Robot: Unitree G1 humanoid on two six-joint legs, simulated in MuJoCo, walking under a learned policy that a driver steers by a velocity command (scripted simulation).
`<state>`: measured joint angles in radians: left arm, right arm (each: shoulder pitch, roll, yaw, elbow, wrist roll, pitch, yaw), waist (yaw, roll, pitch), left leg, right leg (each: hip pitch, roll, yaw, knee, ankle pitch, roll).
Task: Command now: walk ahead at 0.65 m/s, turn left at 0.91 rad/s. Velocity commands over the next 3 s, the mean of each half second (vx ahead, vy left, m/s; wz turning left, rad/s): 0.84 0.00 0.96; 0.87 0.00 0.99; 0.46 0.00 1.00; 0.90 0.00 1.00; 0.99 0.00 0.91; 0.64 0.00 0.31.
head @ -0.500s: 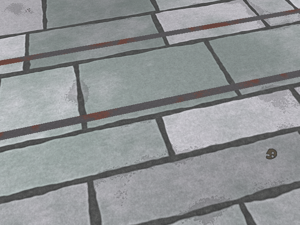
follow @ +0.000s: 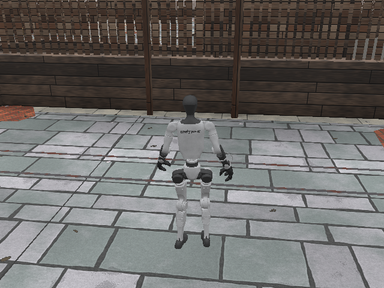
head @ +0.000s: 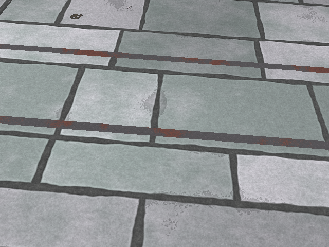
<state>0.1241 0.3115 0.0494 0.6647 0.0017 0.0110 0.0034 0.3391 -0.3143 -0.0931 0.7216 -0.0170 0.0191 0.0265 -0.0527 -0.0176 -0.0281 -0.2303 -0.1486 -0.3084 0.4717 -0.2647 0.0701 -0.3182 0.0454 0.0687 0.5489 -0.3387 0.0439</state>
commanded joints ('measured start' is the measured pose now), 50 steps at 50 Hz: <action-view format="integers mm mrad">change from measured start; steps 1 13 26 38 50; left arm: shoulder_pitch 215 278 289 -118 202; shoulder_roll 157 94 67 40 75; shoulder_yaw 45 23 12 -37 4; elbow -5 59 5 -148 -69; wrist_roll -4 35 33 50 49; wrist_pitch -40 -110 -86 -54 -75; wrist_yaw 40 -3 -14 -30 17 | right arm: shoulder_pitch -202 -352 4 27 -30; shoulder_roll -85 -69 -315 -154 -166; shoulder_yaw -19 21 -56 -4 -7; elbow -129 -201 -74 -5 -26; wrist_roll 12 -23 -8 10 16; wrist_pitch -33 -9 -11 -103 -56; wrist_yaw -1 73 5 -15 -50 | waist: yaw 185 117 -37 33 138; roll -31 -65 242 32 -117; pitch -7 147 -226 169 -287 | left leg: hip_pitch -512 -772 707 -122 -435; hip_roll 41 202 362 117 73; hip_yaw -101 239 -316 -58 197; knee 116 798 5 -306 996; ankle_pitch -360 158 -313 324 -155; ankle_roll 23 -29 342 227 -31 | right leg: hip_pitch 569 325 -453 -265 604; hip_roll -129 -300 -67 -145 -462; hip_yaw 64 -63 -249 -91 281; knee -215 -431 1033 272 -41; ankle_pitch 15 20 -143 304 863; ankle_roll -38 -114 -8 28 -216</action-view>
